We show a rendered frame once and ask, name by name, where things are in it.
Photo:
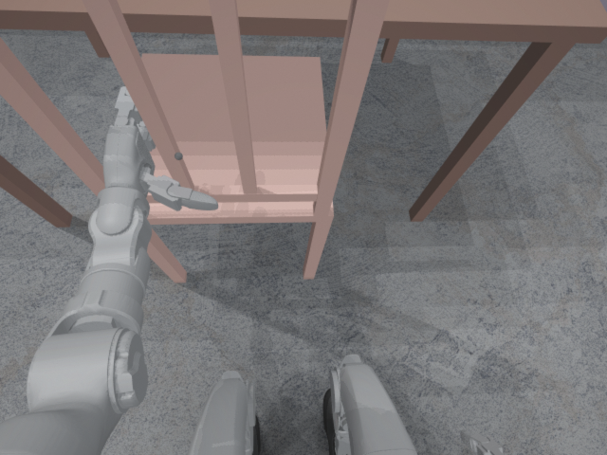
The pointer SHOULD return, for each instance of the robot left hand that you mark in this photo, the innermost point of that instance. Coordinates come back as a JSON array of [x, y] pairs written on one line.
[[127, 149]]

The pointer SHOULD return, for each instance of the robot right foot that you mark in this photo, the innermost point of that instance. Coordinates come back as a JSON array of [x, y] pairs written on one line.
[[328, 422]]

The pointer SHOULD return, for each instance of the chair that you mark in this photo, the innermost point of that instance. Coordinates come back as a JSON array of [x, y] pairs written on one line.
[[251, 129]]

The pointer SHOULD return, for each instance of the robot left thigh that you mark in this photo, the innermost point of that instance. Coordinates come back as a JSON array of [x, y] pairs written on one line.
[[228, 413]]

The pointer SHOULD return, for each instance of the left robot forearm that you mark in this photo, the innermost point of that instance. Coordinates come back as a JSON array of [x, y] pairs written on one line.
[[115, 279]]

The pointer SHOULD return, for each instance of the robot right hand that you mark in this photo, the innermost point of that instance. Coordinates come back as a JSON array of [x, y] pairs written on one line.
[[479, 444]]

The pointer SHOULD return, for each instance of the left robot upper arm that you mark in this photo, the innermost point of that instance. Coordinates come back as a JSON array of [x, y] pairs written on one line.
[[80, 386]]

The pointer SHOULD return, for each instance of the table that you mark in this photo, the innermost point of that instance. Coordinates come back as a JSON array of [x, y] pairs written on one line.
[[553, 27]]

